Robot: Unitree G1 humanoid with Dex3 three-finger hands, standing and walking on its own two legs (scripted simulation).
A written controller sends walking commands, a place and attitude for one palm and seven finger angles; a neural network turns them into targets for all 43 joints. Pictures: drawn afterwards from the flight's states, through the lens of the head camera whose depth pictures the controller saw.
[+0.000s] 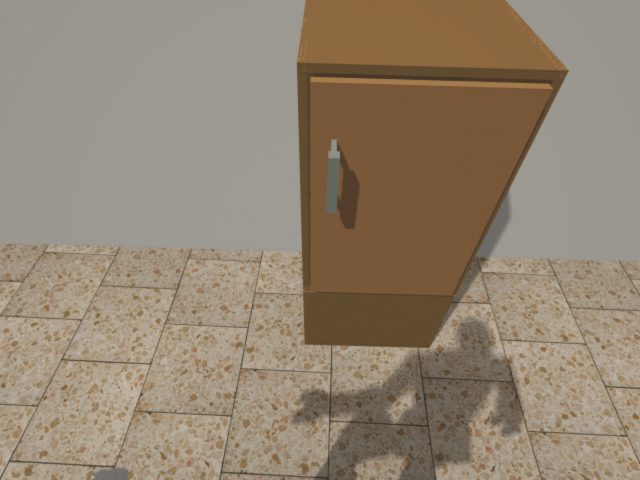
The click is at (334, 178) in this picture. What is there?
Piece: cupboard door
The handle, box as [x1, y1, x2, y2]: [326, 139, 339, 212]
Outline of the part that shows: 331,139 331,150 328,151 326,212 335,212 336,210 339,151 336,150 336,140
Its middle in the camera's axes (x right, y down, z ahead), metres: +0.02 -0.11 +0.72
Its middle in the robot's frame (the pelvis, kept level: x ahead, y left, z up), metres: +0.62 +0.01 +0.01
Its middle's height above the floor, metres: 0.79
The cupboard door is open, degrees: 0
